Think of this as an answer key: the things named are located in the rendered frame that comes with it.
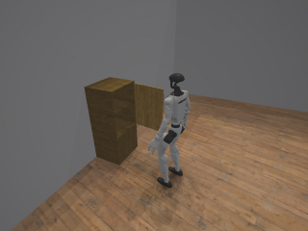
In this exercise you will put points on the robot left thigh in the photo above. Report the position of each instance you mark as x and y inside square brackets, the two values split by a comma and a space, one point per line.
[165, 140]

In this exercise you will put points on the cupboard door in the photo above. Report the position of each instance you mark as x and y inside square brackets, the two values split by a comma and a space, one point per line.
[149, 106]

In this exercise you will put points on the robot right forearm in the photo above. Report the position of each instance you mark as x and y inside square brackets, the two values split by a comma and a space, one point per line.
[186, 114]

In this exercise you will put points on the robot right upper arm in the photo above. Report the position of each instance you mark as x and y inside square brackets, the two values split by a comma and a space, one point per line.
[188, 105]

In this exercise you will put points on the robot right hand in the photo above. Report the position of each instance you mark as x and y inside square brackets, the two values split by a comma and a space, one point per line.
[183, 124]

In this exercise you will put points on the robot left hand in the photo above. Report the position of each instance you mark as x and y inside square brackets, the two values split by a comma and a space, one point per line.
[154, 145]

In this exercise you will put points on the robot left upper arm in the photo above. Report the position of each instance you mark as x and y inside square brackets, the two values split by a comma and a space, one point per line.
[168, 102]

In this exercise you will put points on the robot right shin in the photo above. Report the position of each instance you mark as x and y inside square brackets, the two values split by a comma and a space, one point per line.
[175, 158]

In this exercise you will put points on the robot left forearm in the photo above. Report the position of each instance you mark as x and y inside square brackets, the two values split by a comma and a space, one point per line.
[161, 131]

